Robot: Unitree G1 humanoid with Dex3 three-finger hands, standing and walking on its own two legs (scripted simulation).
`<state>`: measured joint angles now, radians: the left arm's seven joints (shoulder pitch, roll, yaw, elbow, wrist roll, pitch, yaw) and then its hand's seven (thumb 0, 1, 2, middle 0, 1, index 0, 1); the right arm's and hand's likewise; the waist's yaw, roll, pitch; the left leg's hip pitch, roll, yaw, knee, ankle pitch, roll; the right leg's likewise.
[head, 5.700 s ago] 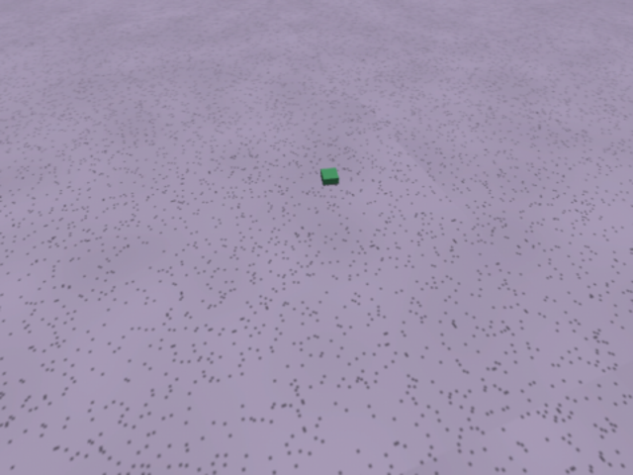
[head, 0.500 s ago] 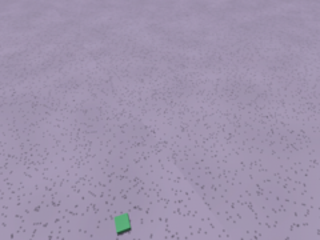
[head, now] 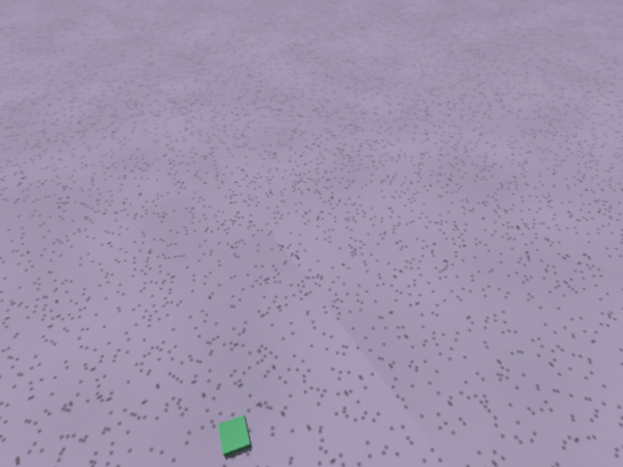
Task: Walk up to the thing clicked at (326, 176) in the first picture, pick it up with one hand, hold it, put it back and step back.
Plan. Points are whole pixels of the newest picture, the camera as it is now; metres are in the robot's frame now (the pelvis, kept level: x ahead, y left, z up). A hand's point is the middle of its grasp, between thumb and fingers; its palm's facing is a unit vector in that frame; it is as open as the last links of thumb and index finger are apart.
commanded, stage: stand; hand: left
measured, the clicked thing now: (235, 435) +0.40 +0.26 -0.77
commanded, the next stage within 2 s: none
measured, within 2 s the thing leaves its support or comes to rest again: neither
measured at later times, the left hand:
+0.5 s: hand out of the picture +0.09 +0.25 -0.16, palm faces -0.03 -0.94 -0.34, open 7.4 cm
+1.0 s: hand out of the picture +0.10 +0.25 -0.15, palm faces -0.04 -0.94 -0.35, open 7.4 cm
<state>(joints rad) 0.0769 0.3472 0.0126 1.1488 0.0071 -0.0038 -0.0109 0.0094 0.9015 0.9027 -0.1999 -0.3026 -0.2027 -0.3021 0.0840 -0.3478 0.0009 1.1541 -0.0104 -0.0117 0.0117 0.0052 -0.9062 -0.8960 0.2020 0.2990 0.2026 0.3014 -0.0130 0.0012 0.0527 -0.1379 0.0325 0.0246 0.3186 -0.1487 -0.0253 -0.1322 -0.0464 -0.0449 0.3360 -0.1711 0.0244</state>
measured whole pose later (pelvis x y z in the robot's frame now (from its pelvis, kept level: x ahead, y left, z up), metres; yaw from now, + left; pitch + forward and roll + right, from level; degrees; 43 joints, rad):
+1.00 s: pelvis +0.01 -0.01 +0.00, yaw +0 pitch -2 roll +0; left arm 0.10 0.36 0.00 1.13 0.01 -0.01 -0.01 0.01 0.90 0.90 -0.20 -0.30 -0.20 -0.30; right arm 0.10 -0.35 0.00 1.15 -0.01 -0.01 0.01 0.01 -0.91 -0.90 0.20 0.30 0.20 0.30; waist -0.01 0.00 0.05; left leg -0.11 0.05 0.02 0.30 -0.16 -0.04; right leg -0.10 -0.03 -0.05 0.32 -0.19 0.01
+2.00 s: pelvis +0.02 -0.01 +0.00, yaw -1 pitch -2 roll +0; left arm 0.11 0.36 0.00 1.12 0.01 -0.01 -0.01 0.01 0.90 0.90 -0.20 -0.30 -0.20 -0.30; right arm 0.11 -0.35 0.01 1.13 -0.01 -0.01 0.01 0.00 -0.91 -0.90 0.20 0.30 0.20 0.30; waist 0.00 0.00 0.05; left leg -0.10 0.05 0.03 0.30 -0.17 -0.04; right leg -0.10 -0.03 -0.04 0.33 -0.19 0.01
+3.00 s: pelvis +0.02 +0.00 +0.00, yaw -1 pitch -2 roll +0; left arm 0.12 0.36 0.00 1.12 0.01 -0.01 -0.01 0.01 0.90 0.90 -0.20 -0.30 -0.20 -0.30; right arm 0.11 -0.35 0.00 1.13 -0.01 -0.01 0.01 0.00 -0.91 -0.90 0.20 0.30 0.20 0.30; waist -0.01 0.00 0.05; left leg -0.10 0.04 0.04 0.30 -0.17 -0.03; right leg -0.10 -0.03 -0.03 0.32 -0.19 0.02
